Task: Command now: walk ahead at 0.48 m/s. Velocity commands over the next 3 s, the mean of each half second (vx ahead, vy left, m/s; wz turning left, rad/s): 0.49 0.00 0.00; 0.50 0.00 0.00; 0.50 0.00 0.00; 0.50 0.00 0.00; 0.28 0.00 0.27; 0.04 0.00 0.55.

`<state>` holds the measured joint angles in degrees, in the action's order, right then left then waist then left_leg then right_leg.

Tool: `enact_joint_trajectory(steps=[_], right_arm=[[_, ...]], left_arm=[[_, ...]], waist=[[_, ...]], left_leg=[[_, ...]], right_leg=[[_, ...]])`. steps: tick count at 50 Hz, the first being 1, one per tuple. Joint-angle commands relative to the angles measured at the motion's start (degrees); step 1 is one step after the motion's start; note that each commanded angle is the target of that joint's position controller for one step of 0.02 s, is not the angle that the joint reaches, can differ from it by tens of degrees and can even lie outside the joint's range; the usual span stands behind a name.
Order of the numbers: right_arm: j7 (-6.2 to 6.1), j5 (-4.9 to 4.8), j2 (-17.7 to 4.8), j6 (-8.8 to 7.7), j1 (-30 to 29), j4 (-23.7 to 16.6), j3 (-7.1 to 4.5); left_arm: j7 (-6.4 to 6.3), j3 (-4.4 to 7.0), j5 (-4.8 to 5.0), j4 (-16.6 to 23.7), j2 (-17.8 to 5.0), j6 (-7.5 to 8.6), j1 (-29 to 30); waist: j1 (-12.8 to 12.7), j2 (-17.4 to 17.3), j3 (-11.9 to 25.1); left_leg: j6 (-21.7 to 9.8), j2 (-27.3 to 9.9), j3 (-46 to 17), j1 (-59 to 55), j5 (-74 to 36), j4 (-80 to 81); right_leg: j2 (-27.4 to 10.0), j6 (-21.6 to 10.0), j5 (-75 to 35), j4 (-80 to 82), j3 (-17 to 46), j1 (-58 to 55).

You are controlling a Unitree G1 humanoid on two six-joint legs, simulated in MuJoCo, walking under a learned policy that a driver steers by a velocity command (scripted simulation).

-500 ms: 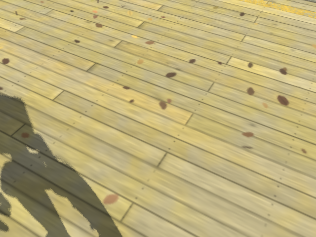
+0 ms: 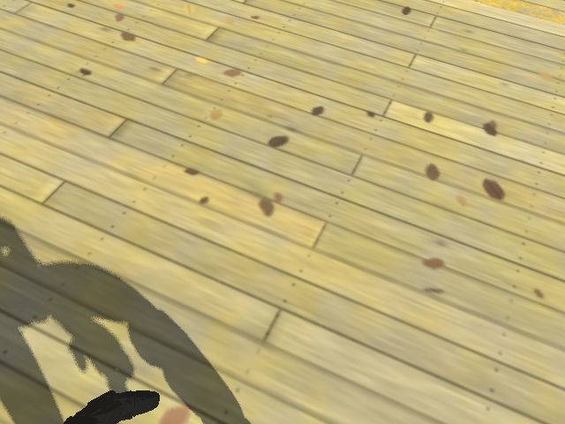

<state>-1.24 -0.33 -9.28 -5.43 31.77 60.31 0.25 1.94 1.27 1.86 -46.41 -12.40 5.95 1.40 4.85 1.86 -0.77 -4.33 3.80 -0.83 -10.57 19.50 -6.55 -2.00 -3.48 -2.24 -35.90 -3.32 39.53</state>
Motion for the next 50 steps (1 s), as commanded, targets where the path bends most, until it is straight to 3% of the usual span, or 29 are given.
enact_joint_trajectory(steps=[1, 3, 4, 5, 6, 7, 8, 9, 10, 11, 12, 14, 17, 22, 26, 29, 30, 31, 32, 33, 34, 35, 36, 37, 38, 40, 42, 45, 50], right_arm=[[-0.61, -0.07, -11.1, -0.54, 1.0, -1.8, -2.55], [-0.38, 1.15, -11.9, 0.53, -1.0, -2.4, -3.11], [0.09, 1.44, -11.9, 0.94, -3.7, -3.3, -3.05], [0.73, 2.23, -9.9, 0.58, -4.7, -5.0, -2.14], [2.04, 1.15, 0.4, -0.43, 5.8, -4.0, 0.33], [2.54, -0.54, -6.2, -2.13, 1.7, -3.8, -0.92], [2.52, -2.2, -9.6, -2.75, -5.6, -6.7, -1.95], [1.91, -2.14, -10.4, -2.87, -9.8, -7.9, -2.23], [1.35, -1.58, -10.4, -2.37, -10.7, -8.0, -2.86], [1.11, -1.28, -8.9, -1.5, -8.8, -7.9, -2.97], [0.88, -1.19, -7.2, -0.73, -7.3, -7.7, -2.88], [0.4, -0.81, -6.8, 0.27, -8.5, -8.6, -3.07], [-0.08, 0.14, -7.9, 0.43, -16.9, -11.9, -3.42], [0.62, -0.25, -6.9, -0.24, -27.9, -14.8, -2.97], [1.99, -1.01, -7.4, -0.64, -34.2, -17.2, -2.7], [2.94, -1.07, -9.2, -1.39, -32.9, -18.0, -3.22], [2.97, -0.96, -10.4, -1.6, -29.1, -17.1, -3.86], [2.7, -0.83, -12.8, -1.69, -20.9, -14.5, -5.24], [2.2, -0.22, -17.4, -1.74, -9.3, -12.0, -6.71], [2.46, 0.38, -22.6, -1.21, -3.8, -10.5, -7.97], [2.71, 0.3, -16.9, -1.31, -3.8, -10.6, -6.41], [2.74, 0.05, -14.0, -1.45, -9.1, -11.7, -5.41], [2.84, 0.03, -12.4, -1.36, -14.4, -12.9, -4.76], [3.15, 0.24, -10.9, -1.31, -17.6, -13.3, -4.31], [3.33, 0.58, -9.8, -1.45, -18.9, -13.2, -3.94], [3.45, 0.56, -9.7, -1.7, -17.7, -12.0, -4.02], [2.92, 0.59, -11.4, -1.81, -15.7, -10.8, -4.5], [1.92, 0.49, -11.9, -1.22, -12.8, -9.4, -4.61], [1.11, -0.08, -12.7, -0.67, -8.9, -7.5, -4.62]], left_arm=[[0.52, 1.02, 0.07, 5.7, -5.0, 1.14, 5.3], [0.0, 2.73, 0.08, 3.2, -8.4, 0.94, -4.9], [-0.53, 3.77, 0.09, 0.1, -10.4, 0.59, -15.3], [-1.34, 4.62, -0.99, -2.5, -14.2, -0.13, -26.5], [-0.67, 4.56, -2.67, -3.7, -15.1, 0.15, -28.4], [-0.65, 3.53, -2.16, -4.3, -9.8, 0.19, -26.1], [-0.71, 2.84, -1.48, -3.3, -7.7, 0.46, -18.9], [-0.24, 2.23, -1.4, -2.2, -6.2, 0.9, -13.4], [0.3, 1.71, -1.93, -2.0, -4.9, 1.26, -11.2], [0.55, 1.33, -2.42, -2.6, -4.0, 1.41, -10.7], [0.79, 1.24, -2.22, -3.5, -3.8, 1.43, -11.2], [0.54, 1.37, -1.94, -5.0, -5.1, 1.66, -13.2], [-0.75, 2.02, -2.12, -6.3, -8.2, 1.49, -16.7], [-1.72, 2.32, -1.07, -7.6, -10.1, 0.53, -22.4], [-1.73, 2.47, -0.63, -9.2, -10.5, -0.31, -26.0], [-2.01, 2.97, -0.54, -9.5, -11.5, -1.14, -25.3], [-2.07, 3.03, -0.56, -9.2, -11.8, -1.44, -23.9], [-2.06, 2.62, -0.9, -8.8, -10.8, -1.71, -23.0], [-2.07, 1.53, -1.87, -7.2, -8.4, -1.61, -22.5], [-1.61, -0.59, -1.57, -6.8, -1.0, -0.28, -29.0], [-1.44, 0.36, -0.52, -7.5, -5.8, 1.03, -27.7], [-1.26, 1.52, 0.66, -6.0, -10.1, 1.68, -22.7], [-1.57, 1.6, 0.49, -5.3, -10.0, 1.64, -19.6], [-1.9, 1.87, -0.44, -5.0, -9.3, 1.25, -17.9], [-2.06, 2.13, -0.82, -5.1, -8.4, 0.45, -18.7], [-2.13, 2.03, -0.88, -5.7, -6.1, -0.92, -20.3], [-2.3, 2.24, -1.16, -4.8, -6.0, -1.52, -18.0], [-2.28, 2.48, -1.54, -2.6, -5.7, -1.55, -11.5], [-1.46, 2.0, -1.18, -0.1, -4.5, -0.99, -2.2]], waist=[[-4.6, -8.3, -4.8], [-10.2, -11.3, 3.1], [-15.3, -11.3, 8.3], [-18.1, -4.6, 17.0], [-10.8, 12.9, 26.0], [-12.7, 7.7, 21.3], [-10.4, 5.2, 9.4], [-8.0, -2.1, 4.7], [-5.8, -4.3, 2.6], [-3.5, -2.9, 2.5], [-2.5, -1.0, 1.9], [-2.0, 0.5, -0.4], [-3.8, 0.6, -2.3], [-7.8, 0.7, -2.2], [-9.9, 1.4, -3.5], [-7.7, 2.6, -2.6], [-5.2, 2.9, -0.7], [-1.3, 1.9, 4.2], [2.9, -3.2, 13.0], [0.7, -18.9, 19.8], [1.6, -15.8, 20.6], [0.5, -11.9, 12.6], [-1.4, -7.4, 8.6], [-2.9, -5.0, 5.1], [-4.7, -6.2, 4.1], [-5.9, -6.6, 3.0], [-6.1, -5.7, 1.4], [-4.7, -5.1, -0.3], [-1.8, -5.4, -2.6]], left_leg=[[-2.2, -15.5, -3.4, 4.9, -56.3, -4.8], [-1.8, -15.5, -2.9, 0.9, -72.1, -17.8], [-1.0, -13.9, -2.1, 6.0, -71.5, -30.1], [-0.4, -10.1, -1.4, 20.1, -49.9, -48.4], [2.3, 1.5, -4.8, 42.6, 9.4, -70.2], [0.3, -0.8, -10.1, 48.1, 11.2, -77.2], [-0.3, -4.0, -7.7, 51.3, 5.7, -75.7], [-0.2, -6.9, -6.1, 48.6, 0.5, -72.9], [0.1, -8.6, -5.1, 45.8, -2.1, -70.5], [0.3, -10.3, -5.3, 42.2, -3.5, -68.6], [0.7, -11.0, -4.9, 40.7, -3.8, -66.4], [1.8, -12.2, -3.7, 41.5, -4.8, -61.8], [3.8, -13.5, -2.7, 47.6, -13.2, -52.2], [4.2, -10.8, -0.3, 46.8, -24.8, -32.8], [3.6, -9.2, 0.3, 46.9, -21.6, -26.0], [1.3, -8.1, 0.6, 42.9, -15.5, -22.4], [0.3, -6.6, 1.9, 37.2, -14.3, -21.1], [-1.3, -5.0, 3.0, 26.4, -14.3, -20.1], [-5.1, -13.3, -6.1, 9.4, -15.7, -21.2], [-13.8, -26.0, -31.6, -11.3, -6.8, -16.0], [-13.6, -26.7, -40.3, -11.3, -2.5, -10.8], [-10.8, -25.0, -32.0, -4.2, -4.5, -10.4], [-9.3, -22.6, -24.3, 3.9, -10.2, -9.3], [-8.6, -20.2, -19.2, 10.7, -14.5, -7.3], [-7.8, -18.3, -15.5, 14.9, -16.8, -5.5], [-8.3, -16.5, -11.4, 18.6, -20.6, -3.0], [-8.9, -16.5, -9.1, 18.8, -24.2, -1.6], [-8.5, -16.4, -7.1, 16.6, -25.1, -0.5], [-6.8, -15.2, -3.5, 14.4, -21.3, 0.5]], right_leg=[[3.4, -2.5, -0.3, 5.3, -1.1, -7.5], [6.3, -4.7, 3.7, 5.1, -1.7, -18.6], [4.9, -6.6, 1.5, 7.2, -0.2, -32.0], [-6.5, -10.2, 3.8, 5.1, 12.6, -51.5], [-21.5, -21.6, 11.4, 10.5, 42.7, -69.4], [-19.0, -19.4, 18.4, 17.9, 47.4, -63.3], [-17.1, -16.2, 17.3, 20.6, 36.9, -51.8], [-15.1, -14.2, 11.4, 23.1, 29.7, -41.3], [-12.9, -12.9, 6.5, 24.6, 24.4, -34.1], [-10.9, -12.2, 5.7, 26.5, 20.4, -29.7], [-9.9, -12.1, 6.0, 28.0, 18.2, -27.0], [-8.8, -12.3, 5.3, 30.0, 14.4, -23.0], [-8.6, -12.2, 4.6, 31.3, 12.5, -23.7], [-7.4, -8.8, 3.5, 29.8, 8.8, -29.6], [-10.2, -8.5, 5.2, 26.6, 9.7, -36.4], [-12.7, -7.1, 1.7, 22.2, 11.1, -40.3], [-12.0, -6.2, -5.3, 18.1, 10.1, -40.2], [-8.9, -4.8, -13.5, 8.5, 7.7, -38.5], [-5.2, -2.6, -6.8, -8.9, 4.1, -28.7], [4.9, 1.4, 21.8, -29.7, 1.3, -4.3], [3.6, 0.5, 33.7, -38.2, 9.8, 2.6], [0.4, -0.7, 29.5, -40.1, 9.9, 6.2], [-2.6, -0.6, 24.1, -38.0, 8.2, 4.1], [-4.3, -0.3, 20.5, -34.4, 7.5, 2.0], [-5.8, -0.1, 18.1, -31.6, 7.7, -1.6], [-6.1, 0.7, 16.0, -28.9, 6.8, -4.5], [-6.3, 1.5, 12.3, -25.3, 6.6, -1.8], [-6.4, 2.6, 4.9, -16.6, 6.5, 3.0], [-4.3, 2.5, -4.0, -2.3, 4.4, 1.1]])
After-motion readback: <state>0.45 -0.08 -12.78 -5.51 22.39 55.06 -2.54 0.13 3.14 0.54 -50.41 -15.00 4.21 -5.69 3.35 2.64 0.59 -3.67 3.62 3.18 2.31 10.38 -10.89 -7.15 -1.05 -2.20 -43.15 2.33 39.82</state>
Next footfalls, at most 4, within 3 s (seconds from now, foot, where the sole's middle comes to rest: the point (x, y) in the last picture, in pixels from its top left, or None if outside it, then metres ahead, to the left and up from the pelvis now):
0.10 right None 0.26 -0.10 -0.77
0.64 left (197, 404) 0.53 0.15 -0.77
1.22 right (289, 282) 0.84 -0.09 -0.77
1.78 left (201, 198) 1.15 0.15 -0.77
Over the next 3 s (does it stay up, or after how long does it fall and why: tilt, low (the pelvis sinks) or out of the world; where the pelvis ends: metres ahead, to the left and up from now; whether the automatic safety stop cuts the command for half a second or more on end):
stays up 1.28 0.06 0.02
